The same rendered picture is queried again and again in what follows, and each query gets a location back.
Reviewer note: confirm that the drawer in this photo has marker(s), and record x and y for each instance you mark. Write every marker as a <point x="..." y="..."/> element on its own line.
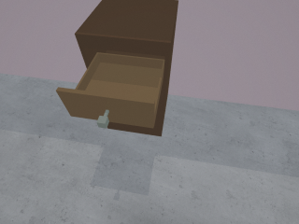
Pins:
<point x="129" y="87"/>

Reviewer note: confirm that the cabinet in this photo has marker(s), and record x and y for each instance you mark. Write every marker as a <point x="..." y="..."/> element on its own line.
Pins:
<point x="140" y="28"/>

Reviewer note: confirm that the handle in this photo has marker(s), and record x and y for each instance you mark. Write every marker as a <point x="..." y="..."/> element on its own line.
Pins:
<point x="103" y="121"/>

